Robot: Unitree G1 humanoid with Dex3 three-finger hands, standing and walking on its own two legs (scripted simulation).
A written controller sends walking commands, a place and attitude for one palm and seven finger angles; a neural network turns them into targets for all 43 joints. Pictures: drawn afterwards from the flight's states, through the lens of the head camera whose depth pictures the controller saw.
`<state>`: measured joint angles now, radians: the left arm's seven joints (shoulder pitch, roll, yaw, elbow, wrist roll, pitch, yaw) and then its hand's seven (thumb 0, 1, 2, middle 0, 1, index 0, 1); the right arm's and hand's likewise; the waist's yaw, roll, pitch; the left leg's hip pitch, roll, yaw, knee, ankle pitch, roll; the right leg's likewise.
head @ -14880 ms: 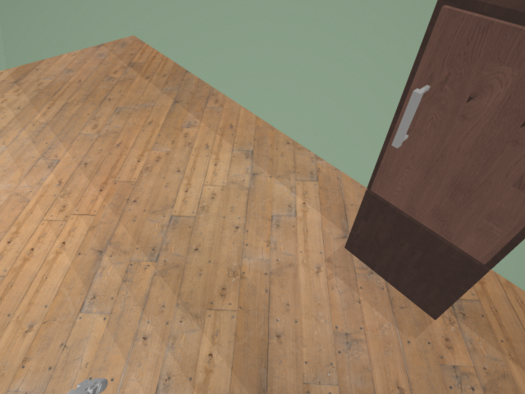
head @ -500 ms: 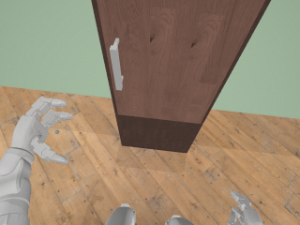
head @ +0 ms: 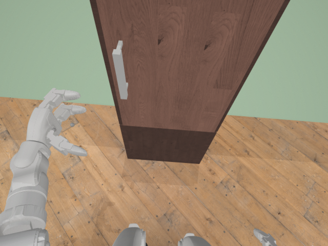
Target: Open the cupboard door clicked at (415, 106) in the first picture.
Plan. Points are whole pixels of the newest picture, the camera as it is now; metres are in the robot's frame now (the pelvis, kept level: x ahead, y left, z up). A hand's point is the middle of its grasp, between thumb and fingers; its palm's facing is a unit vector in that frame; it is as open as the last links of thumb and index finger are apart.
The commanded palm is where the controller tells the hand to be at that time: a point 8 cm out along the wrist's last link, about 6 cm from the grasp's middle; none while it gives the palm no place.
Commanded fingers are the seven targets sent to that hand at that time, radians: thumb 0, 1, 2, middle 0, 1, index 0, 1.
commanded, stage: move the hooked fingers beside the handle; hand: left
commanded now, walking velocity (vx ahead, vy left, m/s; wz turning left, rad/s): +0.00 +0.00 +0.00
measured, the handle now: (122, 72) +0.57 +0.13 +0.05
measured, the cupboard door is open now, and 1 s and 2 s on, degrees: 0 0 0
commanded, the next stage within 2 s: slide the fingers in behind the handle in 1.84 s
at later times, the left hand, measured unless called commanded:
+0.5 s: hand (91, 98) +0.46 +0.20 +0.06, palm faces -0.03 -1.00 -0.02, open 14.0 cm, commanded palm +0.45 +0.25 +0.05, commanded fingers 0.00 -0.50 0.30 -0.30 -1.20 -0.30 -1.20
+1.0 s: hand (99, 78) +0.54 +0.19 +0.06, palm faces -0.03 -1.00 -0.01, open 14.0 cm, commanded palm +0.51 +0.23 +0.05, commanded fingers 0.00 -0.50 0.30 -0.30 -1.20 -0.30 -1.20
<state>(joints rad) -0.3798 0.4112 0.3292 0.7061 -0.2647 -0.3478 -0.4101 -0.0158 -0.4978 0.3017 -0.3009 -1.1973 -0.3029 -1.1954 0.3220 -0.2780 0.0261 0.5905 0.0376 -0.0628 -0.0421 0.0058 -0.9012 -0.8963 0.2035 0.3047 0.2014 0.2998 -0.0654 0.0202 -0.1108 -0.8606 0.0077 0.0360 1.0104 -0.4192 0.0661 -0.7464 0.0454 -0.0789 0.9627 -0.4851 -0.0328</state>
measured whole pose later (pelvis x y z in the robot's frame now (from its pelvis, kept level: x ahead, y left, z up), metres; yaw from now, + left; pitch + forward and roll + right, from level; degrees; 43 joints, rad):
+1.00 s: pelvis +0.00 -0.01 -0.02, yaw -3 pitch +25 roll -4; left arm -0.97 0.65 0.44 1.22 -0.11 -0.37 -0.34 -0.02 -0.50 0.30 -0.30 -1.20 -0.30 -1.20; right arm 0.41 -0.28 0.05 0.61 0.00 0.07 -0.01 0.00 -0.90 -0.90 0.20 0.30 0.20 0.30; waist -0.20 0.03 -0.11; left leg -1.11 0.06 0.03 1.13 -0.46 0.05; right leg -0.99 0.09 -0.09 1.06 -0.51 -0.05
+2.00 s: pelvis -0.01 +0.00 -0.03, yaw -3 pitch +25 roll -5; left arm -0.99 0.61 0.41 1.24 -0.09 -0.40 -0.29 -0.02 -0.50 0.30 -0.30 -1.20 -0.30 -1.20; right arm 0.42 -0.28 0.05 0.62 -0.01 0.07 0.00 0.00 -0.90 -0.90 0.20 0.30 0.20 0.30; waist -0.21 0.04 -0.11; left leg -1.14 0.05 0.02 1.16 -0.45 0.07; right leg -1.02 0.08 -0.09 1.08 -0.50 -0.04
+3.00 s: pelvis +0.00 -0.01 -0.02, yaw +1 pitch +23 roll -5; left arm -0.93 0.38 0.19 1.18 -0.16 -0.45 -0.06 -0.02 -0.50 0.30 -0.30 -1.20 -0.01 -1.11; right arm 0.38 -0.25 0.00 0.69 -0.03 0.06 0.05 0.00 -0.90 -0.90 0.20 0.30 0.20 0.30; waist -0.14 0.05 -0.13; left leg -1.08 0.01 -0.02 1.13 -0.46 0.05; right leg -0.94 0.06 -0.13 1.06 -0.53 -0.05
